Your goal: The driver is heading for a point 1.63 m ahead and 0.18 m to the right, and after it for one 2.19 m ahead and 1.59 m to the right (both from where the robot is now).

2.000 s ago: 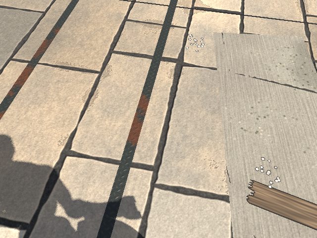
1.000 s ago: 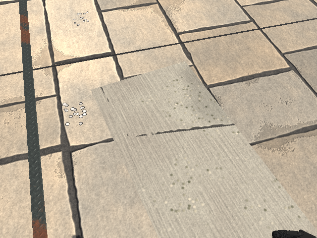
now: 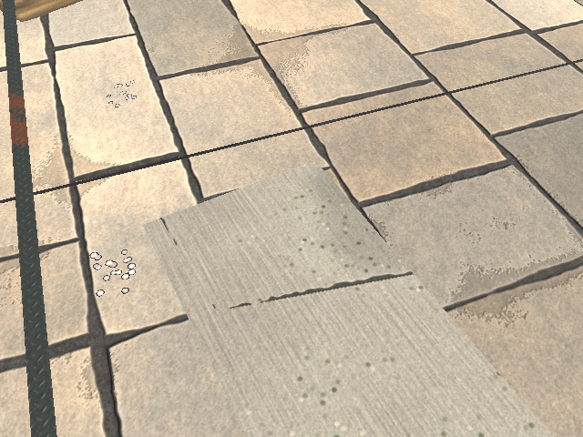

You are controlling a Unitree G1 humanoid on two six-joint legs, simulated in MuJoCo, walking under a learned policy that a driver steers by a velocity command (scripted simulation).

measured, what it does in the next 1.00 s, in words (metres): stands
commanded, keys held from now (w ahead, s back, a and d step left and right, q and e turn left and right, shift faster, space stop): no key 1.00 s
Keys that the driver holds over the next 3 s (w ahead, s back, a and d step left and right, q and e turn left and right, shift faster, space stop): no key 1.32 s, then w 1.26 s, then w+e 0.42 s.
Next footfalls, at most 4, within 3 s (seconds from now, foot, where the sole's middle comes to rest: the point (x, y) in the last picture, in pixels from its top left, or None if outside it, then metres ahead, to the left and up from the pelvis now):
2.04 right None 0.45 -0.10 -0.77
2.60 left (245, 340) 0.77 0.14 -0.77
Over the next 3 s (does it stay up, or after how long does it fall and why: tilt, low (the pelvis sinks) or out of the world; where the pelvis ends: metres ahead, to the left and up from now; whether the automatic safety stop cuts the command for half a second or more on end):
stays up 0.80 0.04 0.01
